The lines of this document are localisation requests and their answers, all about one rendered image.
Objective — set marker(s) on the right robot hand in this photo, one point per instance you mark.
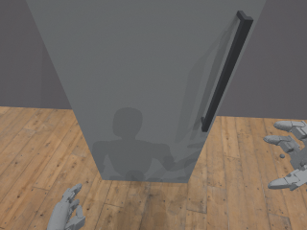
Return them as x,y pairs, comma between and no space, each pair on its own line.
298,177

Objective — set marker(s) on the fridge door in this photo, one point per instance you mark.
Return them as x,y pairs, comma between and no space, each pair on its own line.
140,74

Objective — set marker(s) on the handle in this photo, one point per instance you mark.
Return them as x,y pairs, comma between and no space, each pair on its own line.
233,54

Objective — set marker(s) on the left robot hand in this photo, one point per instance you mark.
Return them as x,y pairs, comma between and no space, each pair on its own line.
60,218

